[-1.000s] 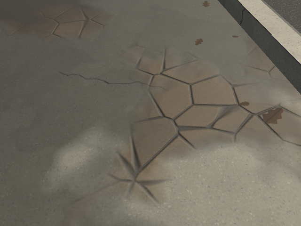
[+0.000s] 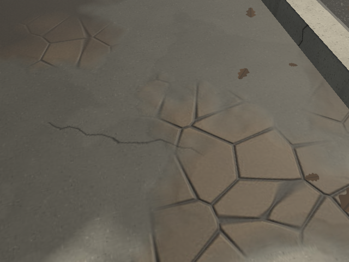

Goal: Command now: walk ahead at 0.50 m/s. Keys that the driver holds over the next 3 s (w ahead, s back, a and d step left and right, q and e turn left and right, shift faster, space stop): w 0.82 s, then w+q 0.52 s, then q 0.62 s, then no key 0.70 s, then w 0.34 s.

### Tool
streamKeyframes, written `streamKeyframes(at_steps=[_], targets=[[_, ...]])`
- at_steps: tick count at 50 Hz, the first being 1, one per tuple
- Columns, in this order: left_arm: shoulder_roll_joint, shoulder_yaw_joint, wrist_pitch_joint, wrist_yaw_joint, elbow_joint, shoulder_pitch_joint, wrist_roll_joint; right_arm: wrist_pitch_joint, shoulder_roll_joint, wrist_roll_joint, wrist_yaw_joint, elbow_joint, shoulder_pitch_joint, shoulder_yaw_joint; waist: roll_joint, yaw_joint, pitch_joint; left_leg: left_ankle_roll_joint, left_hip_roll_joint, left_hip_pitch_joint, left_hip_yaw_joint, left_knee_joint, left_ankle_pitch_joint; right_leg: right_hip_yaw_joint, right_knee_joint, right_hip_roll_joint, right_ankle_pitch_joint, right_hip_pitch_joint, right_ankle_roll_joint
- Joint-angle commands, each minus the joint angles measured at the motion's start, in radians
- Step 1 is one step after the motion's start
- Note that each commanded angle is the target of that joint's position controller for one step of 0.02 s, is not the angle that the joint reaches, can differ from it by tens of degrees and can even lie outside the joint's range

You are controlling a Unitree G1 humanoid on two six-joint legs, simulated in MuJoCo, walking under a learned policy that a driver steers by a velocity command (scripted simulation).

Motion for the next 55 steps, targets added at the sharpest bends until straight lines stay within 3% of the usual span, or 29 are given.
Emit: streamKeyframes(at_steps=[1, 5, 10, 13, 17, 20, 21, 22, 23, 24, 25, 26, 27, 29, 32, 35, 39, 44, 47, 49, 50, 51, 52, 53, 54, 55], targets=[[0.066, 0.015, -0.019, 0.006, 0.011, 0.096, -0.012, 0.007, -0.072, -0.022, 0.012, -0.043, 0.047, -0.016, -0.074, 0.002, -0.055, -0.007, 0.095, -0.218, -0.048, 0.022, 0.086, 0.332, -0.321, -0.27, 0.082, 0.197, -0.109], [0.096, 0.022, -0.043, 0.006, 0.06, 0.178, -0.02, 0.033, -0.056, -0.028, 0.028, -0.066, -0.04, -0.015, -0.063, -0.004, -0.02, -0.045, 0.119, -0.286, -0.008, -0.06, 0.164, 0.242, -0.381, -0.243, 0.172, 0.184, -0.121], [0.087, 0.014, -0.036, 0.008, 0.098, 0.264, -0.02, 0.031, -0.052, -0.018, 0.03, -0.128, -0.246, -0.007, -0.059, 0.041, 0.022, -0.076, 0.126, -0.383, 0.037, -0.289, 0.324, 0.17, -0.397, -0.205, 0.27, 0.251, -0.101], [0.09, 0.012, -0.035, 0.012, 0.122, 0.316, -0.016, 0.027, -0.038, -0.014, 0.029, -0.155, -0.339, 0.003, -0.069, 0.071, 0.029, -0.068, 0.1, -0.364, 0.066, -0.423, 0.375, 0.148, -0.383, -0.208, 0.338, 0.31, -0.094], [0.097, 0.012, -0.027, 0.024, 0.153, 0.36, -0.004, 0.018, -0.053, -0.013, 0.025, -0.187, -0.414, 0.003, -0.076, 0.085, 0.043, -0.032, 0.073, -0.369, 0.073, -0.523, 0.325, 0.151, -0.333, -0.255, 0.442, 0.44, -0.101], [0.118, 0.018, -0.024, 0.033, 0.157, 0.316, 0.002, 0.005, -0.074, -0.013, 0.016, -0.167, -0.325, -0.009, -0.088, 0.025, 0.002, 0.019, 0.017, -0.21, 0.093, -0.587, 0.213, 0.126, -0.196, -0.266, 0.729, 0.473, -0.075], [0.126, 0.02, -0.021, 0.032, 0.158, 0.301, 0.002, -0.002, -0.091, -0.015, 0.008, -0.129, -0.21, -0.02, -0.085, -0.024, -0.059, 0.04, -0.017, -0.074, 0.105, -0.624, 0.2, 0.111, -0.061, -0.251, 0.825, 0.464, -0.061], [0.119, 0.017, -0.018, 0.03, 0.153, 0.286, -0.003, -0.012, -0.117, -0.026, -0.003, -0.069, -0.033, -0.035, -0.054, -0.096, -0.152, 0.07, -0.007, 0.158, 0.091, -0.672, 0.244, 0.076, 0.141, -0.209, 0.751, 0.37, -0.041], [0.068, 0.001, -0.021, 0.024, 0.117, 0.304, -0.026, -0.018, -0.207, -0.052, -0.016, -0.038, 0.132, -0.061, 0.058, -0.132, -0.283, 0.139, 0.227, 0.453, -0.187, -0.685, 0.149, 0.031, 0.459, -0.137, 0.4, 0.107, -0.011], [0.01, -0.004, -0.02, 0.017, 0.119, 0.407, -0.041, -0.01, -0.27, -0.047, -0.007, -0.03, 0.148, -0.077, 0.237, -0.078, -0.371, 0.263, 0.452, 0.618, -0.646, -0.807, 0.158, 0.051, 0.768, 0.052, -0.372, -0.193, 0.015], [0.097, 0.021, -0.015, 0.021, 0.117, 0.318, -0.017, -0.001, -0.215, -0.008, 0.0, -0.037, 0.057, -0.069, 0.081, -0.056, -0.266, 0.232, 0.394, 0.519, -0.609, -0.844, 0.088, 0.174, 0.825, -0.012, -0.318, -0.272, -0.004], [0.09, 0.022, -0.021, 0.016, 0.093, 0.247, -0.015, -0.003, -0.152, 0.0, 0.003, -0.054, -0.044, -0.052, 0.044, -0.023, -0.131, 0.202, 0.363, 0.368, -0.454, -0.873, 0.107, 0.165, 0.789, -0.057, -0.22, -0.289, -0.006], [0.069, 0.019, -0.023, 0.012, 0.088, 0.21, -0.014, -0.01, -0.101, -0.004, 0.006, -0.057, -0.091, -0.039, 0.011, 0.001, -0.074, 0.17, 0.315, 0.264, -0.356, -0.912, 0.182, 0.158, 0.732, -0.091, -0.159, -0.258, -0.005], [0.038, 0.016, 0.001, 0.001, 0.096, 0.225, 0.009, -0.022, -0.048, -0.002, 0.001, -0.03, -0.097, -0.021, 0.043, 0.049, -0.044, 0.122, 0.242, 0.148, -0.221, -0.952, 0.293, 0.147, 0.653, -0.124, -0.118, -0.172, 0.017], [0.017, 0.015, 0.024, -0.012, 0.084, 0.19, 0.013, -0.043, -0.076, 0.004, -0.001, 0.01, -0.022, -0.025, 0.039, 0.062, -0.036, 0.128, 0.221, 0.129, -0.149, -0.984, 0.397, 0.115, 0.598, -0.132, -0.075, -0.188, 0.045], [0.026, 0.015, 0.033, -0.016, 0.038, 0.055, 0.012, -0.043, -0.088, 0.004, -0.003, 0.031, 0.032, -0.025, 0.036, 0.04, 0.008, 0.123, 0.202, 0.152, -0.108, -1.022, 0.404, 0.088, 0.491, -0.155, 0.03, -0.293, 0.071], [0.011, 0.003, 0.028, -0.019, -0.013, -0.096, 0.0, -0.04, -0.078, 0.003, -0.004, 0.052, 0.094, -0.018, 0.04, 0.003, 0.028, 0.103, 0.175, 0.197, -0.056, -1.022, 0.49, 0.051, 0.28, -0.141, 0.141, -0.303, 0.084], [0.018, -0.002, 0.019, -0.014, -0.066, -0.228, -0.002, -0.031, -0.081, -0.006, -0.015, 0.088, 0.182, -0.016, 0.047, -0.038, 0.044, 0.119, 0.21, 0.333, -0.084, -0.964, 0.608, 0.036, 0.13, -0.107, 0.141, -0.308, 0.067], [0.04, 0.004, 0.002, -0.01, -0.08, -0.209, -0.006, -0.024, -0.107, -0.015, -0.025, 0.087, 0.153, -0.025, 0.053, -0.007, 0.031, 0.114, 0.233, 0.385, -0.113, -0.879, 0.744, 0.048, 0.065, -0.082, 0.045, -0.241, 0.042], [0.07, 0.021, -0.015, 0.004, -0.03, -0.029, -0.005, -0.022, -0.124, -0.012, -0.021, 0.077, 0.105, -0.031, 0.049, 0.075, -0.055, 0.082, 0.197, 0.341, -0.095, -0.688, 0.918, 0.027, -0.019, -0.027, 0.008, 0.019, 0.013], [0.108, 0.037, -0.028, 0.016, 0.019, 0.14, 0.01, -0.024, -0.112, -0.002, -0.017, 0.068, 0.089, -0.028, 0.011, 0.143, -0.155, 0.062, 0.147, 0.224, -0.062, -0.491, 0.819, 0.065, -0.054, -0.068, 0.053, 0.271, -0.016], [0.208, 0.063, -0.035, 0.031, 0.029, 0.291, 0.04, -0.027, -0.044, 0.025, -0.01, 0.023, 0.11, -0.011, -0.118, 0.17, -0.31, 0.028, 0.056, -0.033, -0.011, -0.173, 0.44, 0.372, -0.08, -0.34, -0.064, 0.563, -0.078], [0.258, 0.075, -0.02, 0.022, 0.019, 0.276, 0.034, -0.017, -0.001, 0.041, -0.017, 0.02, 0.207, -0.01, -0.264, 0.118, -0.396, 0.016, -0.07, -0.276, 0.007, 0.072, -0.189, 0.724, -0.191, -0.53, -0.074, 0.672, -0.168], [0.169, 0.059, -0.008, 0.018, 0.004, 0.188, 0.008, -0.003, -0.091, 0.012, -0.022, 0.028, 0.138, -0.036, -0.107, 0.091, -0.273, 0.028, 0.006, -0.326, -0.061, 0.137, -0.108, 0.661, -0.216, -0.474, -0.175, 0.54, -0.142], [0.095, 0.039, -0.011, 0.016, -0.009, 0.102, -0.001, -0.003, -0.077, 0.005, -0.014, 0.016, 0.073, -0.038, -0.06, 0.066, -0.134, 0.026, 0.044, -0.33, -0.063, 0.11, -0.015, 0.506, -0.254, -0.43, -0.165, 0.387, -0.111], [0.059, 0.03, -0.017, 0.015, -0.011, 0.062, 0.001, 0.0, -0.047, 0.002, -0.008, 0.01, 0.046, -0.036, -0.058, 0.046, -0.074, 0.022, 0.075, -0.303, -0.058, 0.071, 0.04, 0.391, -0.293, -0.382, -0.103, 0.288, -0.079]])
Next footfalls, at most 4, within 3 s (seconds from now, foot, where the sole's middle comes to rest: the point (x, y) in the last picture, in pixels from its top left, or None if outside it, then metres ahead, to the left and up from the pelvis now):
0.44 left None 0.41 0.11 -0.77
1.00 right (199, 198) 0.72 -0.07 -0.77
1.52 left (144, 157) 0.93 0.16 -0.77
2.16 right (181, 144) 0.99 -0.01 -0.77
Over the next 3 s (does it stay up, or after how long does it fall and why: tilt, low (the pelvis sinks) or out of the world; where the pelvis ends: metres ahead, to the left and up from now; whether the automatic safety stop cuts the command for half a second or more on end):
stays up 0.94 0.04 0.00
